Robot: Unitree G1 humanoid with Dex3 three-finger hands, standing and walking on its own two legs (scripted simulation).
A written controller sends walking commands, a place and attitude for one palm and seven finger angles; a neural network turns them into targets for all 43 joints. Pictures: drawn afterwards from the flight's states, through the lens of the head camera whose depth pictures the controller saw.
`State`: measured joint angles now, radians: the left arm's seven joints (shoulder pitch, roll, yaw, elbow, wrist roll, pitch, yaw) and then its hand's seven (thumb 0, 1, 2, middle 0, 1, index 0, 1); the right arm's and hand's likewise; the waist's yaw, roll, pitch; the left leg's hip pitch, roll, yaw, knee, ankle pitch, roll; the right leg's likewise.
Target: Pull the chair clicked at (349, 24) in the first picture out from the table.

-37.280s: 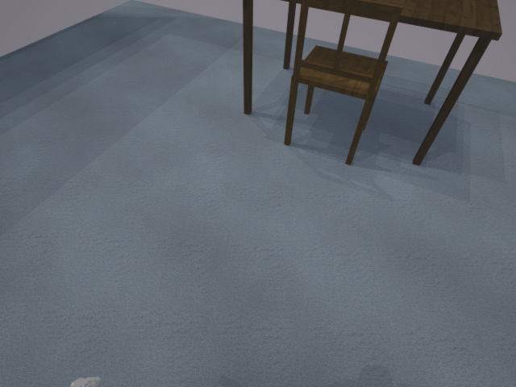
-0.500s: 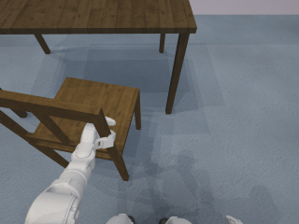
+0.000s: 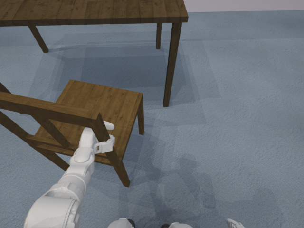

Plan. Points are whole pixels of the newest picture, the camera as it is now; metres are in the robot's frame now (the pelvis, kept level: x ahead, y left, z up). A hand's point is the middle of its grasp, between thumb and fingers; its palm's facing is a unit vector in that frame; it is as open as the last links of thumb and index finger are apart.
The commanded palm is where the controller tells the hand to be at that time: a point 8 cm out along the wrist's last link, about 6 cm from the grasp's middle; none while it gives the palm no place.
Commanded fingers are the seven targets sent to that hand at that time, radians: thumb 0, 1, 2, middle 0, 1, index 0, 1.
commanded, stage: step backward, pulling the chair out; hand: left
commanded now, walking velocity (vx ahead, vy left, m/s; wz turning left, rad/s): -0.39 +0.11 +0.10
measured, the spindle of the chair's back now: (53, 131) +0.42 +0.34 -0.11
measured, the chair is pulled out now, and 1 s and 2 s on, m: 0.36 0.59 0.67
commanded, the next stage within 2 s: stop walking, hand still on the chair in 0.74 s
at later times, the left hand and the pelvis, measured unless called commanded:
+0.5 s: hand (110, 182) +0.24 +0.12 -0.06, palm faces -0.04 -0.99 -0.12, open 6.2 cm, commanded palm +0.25 +0.17 -0.06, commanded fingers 0.00 0.90 0.90 -0.50 -1.45 -0.50 -1.45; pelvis -0.11 +0.00 +0.00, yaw +1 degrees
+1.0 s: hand out of the picture +0.12 +0.09 -0.06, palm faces -0.05 -0.99 -0.12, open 6.2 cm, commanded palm +0.11 +0.15 -0.05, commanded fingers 0.00 0.90 0.90 -0.50 -1.45 -0.50 -1.45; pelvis -0.20 -0.02 +0.00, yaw +1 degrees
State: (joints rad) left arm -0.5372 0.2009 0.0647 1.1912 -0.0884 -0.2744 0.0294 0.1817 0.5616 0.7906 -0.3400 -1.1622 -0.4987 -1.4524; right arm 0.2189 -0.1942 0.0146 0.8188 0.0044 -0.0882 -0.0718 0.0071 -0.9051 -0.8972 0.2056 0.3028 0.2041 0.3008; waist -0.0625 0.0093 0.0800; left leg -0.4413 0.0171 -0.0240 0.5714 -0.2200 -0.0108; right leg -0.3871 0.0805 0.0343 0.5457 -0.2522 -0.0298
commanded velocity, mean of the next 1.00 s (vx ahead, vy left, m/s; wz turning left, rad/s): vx -0.25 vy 0.01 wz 0.02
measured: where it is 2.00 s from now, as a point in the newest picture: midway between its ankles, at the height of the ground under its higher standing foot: outside the picture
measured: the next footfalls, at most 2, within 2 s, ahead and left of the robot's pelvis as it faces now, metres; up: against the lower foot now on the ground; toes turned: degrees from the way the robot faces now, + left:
left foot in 0.26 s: -0.14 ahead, +0.10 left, +0.00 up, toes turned -1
right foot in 0.44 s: -0.06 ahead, -0.10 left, +0.00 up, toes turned +2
